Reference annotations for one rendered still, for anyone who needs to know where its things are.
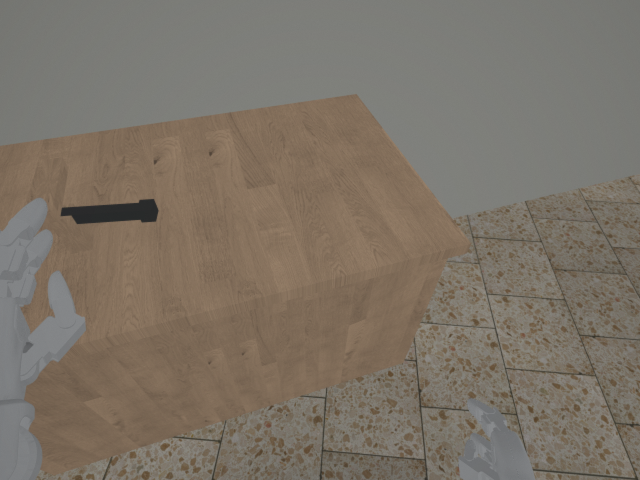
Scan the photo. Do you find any tap lever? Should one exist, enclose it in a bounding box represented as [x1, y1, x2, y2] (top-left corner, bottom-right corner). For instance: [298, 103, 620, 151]
[61, 199, 159, 224]

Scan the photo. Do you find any left robot hand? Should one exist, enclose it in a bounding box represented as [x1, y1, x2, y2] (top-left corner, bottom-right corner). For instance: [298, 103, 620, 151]
[0, 198, 86, 401]

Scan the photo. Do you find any left robot forearm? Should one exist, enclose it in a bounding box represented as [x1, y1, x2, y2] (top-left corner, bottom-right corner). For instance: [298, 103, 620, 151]
[0, 399, 42, 480]

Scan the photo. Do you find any counter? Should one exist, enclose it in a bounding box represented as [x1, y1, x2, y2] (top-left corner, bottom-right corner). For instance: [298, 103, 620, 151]
[0, 94, 471, 475]

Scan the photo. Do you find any right robot hand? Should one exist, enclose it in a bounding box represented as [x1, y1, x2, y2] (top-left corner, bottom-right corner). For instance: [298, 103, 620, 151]
[458, 398, 535, 480]

